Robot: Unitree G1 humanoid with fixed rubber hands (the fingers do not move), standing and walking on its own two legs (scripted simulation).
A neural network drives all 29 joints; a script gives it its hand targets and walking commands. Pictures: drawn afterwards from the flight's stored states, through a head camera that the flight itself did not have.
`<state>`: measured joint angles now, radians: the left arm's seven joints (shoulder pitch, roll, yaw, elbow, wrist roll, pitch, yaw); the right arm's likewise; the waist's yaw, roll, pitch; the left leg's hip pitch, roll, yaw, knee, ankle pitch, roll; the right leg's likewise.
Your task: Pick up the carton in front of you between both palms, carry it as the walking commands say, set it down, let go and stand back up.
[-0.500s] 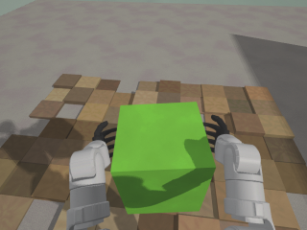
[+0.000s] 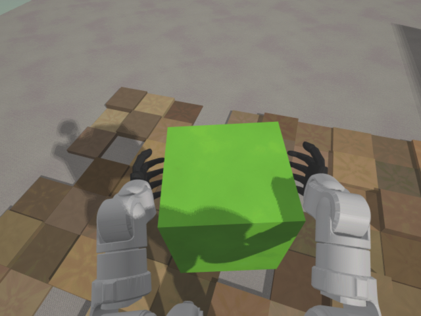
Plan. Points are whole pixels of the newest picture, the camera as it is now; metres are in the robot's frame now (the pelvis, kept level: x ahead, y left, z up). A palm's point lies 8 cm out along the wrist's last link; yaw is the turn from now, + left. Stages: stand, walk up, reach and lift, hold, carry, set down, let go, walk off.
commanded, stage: carry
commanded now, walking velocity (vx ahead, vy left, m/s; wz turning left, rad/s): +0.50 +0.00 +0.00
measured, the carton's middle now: (225, 202) +0.35 +0.02 +0.01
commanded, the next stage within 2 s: none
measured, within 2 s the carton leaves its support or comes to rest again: neither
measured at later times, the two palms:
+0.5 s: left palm (179, 82) +0.66 +0.16 +0.09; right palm (298, 89) +0.61 -0.14 +0.11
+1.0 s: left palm (174, 34) +0.92 +0.21 +0.10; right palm (266, 27) +0.95 -0.09 +0.11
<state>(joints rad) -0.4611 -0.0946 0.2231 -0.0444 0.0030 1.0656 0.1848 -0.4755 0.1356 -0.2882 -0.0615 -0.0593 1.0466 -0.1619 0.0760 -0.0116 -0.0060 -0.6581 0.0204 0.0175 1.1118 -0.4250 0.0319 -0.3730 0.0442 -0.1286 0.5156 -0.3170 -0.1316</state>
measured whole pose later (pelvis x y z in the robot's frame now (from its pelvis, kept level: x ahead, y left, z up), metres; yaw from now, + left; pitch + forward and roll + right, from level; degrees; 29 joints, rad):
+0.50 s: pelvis +0.31 +0.06 +0.00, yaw -7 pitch +5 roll -4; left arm -0.44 -0.12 0.27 -0.08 0.04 1.05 0.16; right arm -0.46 0.14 -0.25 -0.08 -0.02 1.03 -0.17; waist -0.09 0.01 -0.05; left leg -0.23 -0.02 -0.04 0.43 -0.29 0.07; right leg -0.68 0.00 -0.06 1.00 -0.40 -0.01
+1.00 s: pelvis +0.60 +0.03 -0.01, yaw -1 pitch +4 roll +0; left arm -0.50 -0.08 0.24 -0.14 -0.03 1.11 0.20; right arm -0.52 0.15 -0.28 -0.16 -0.07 1.08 -0.17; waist 0.10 -0.01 0.02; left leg -0.49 -0.01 0.10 0.57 -0.28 0.01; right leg -0.25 0.02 -0.11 0.54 -0.62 -0.09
